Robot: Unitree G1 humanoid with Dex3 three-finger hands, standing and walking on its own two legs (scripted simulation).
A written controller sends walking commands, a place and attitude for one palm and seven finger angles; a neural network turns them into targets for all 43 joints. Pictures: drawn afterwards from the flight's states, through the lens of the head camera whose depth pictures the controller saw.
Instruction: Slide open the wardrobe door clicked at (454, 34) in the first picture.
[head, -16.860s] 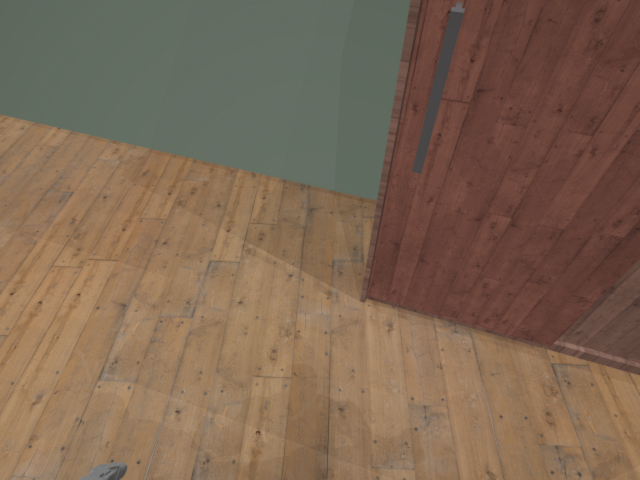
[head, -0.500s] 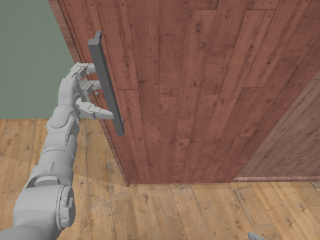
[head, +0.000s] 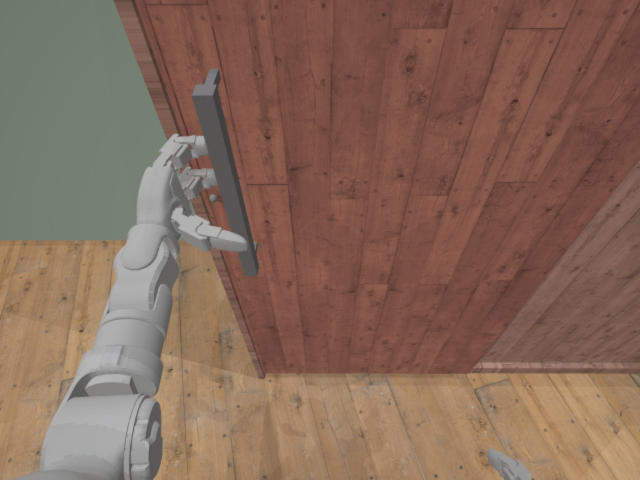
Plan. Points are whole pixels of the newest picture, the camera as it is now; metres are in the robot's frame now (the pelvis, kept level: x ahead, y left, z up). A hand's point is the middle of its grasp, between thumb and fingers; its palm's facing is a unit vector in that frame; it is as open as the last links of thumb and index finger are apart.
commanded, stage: slide the fingers in behind the handle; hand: left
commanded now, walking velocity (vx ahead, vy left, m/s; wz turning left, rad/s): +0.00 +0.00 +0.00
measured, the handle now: (236, 191) +0.48 +0.14 +0.09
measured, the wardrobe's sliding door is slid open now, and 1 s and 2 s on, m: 0.00 0.00 0.00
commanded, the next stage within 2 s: grip the handle and tug to test in 1.24 s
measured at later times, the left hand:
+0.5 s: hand (239, 199) +0.42 +0.12 +0.13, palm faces -0.01 -1.00 +0.00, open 14.0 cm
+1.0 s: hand (245, 196) +0.43 +0.11 +0.13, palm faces +0.01 -1.00 +0.00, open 14.0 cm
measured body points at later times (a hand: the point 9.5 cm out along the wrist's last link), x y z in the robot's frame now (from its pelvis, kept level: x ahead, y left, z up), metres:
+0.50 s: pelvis +0.01 -0.01 +0.00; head +0.04 -0.02 +0.45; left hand +0.42 +0.17 +0.13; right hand +0.12 -0.25 -0.11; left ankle -0.03 +0.11 -0.73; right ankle +0.05 -0.12 -0.73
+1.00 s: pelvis +0.00 -0.01 +0.00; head +0.03 -0.02 +0.45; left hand +0.42 +0.17 +0.13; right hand +0.10 -0.26 -0.12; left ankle -0.03 +0.11 -0.73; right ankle +0.05 -0.12 -0.73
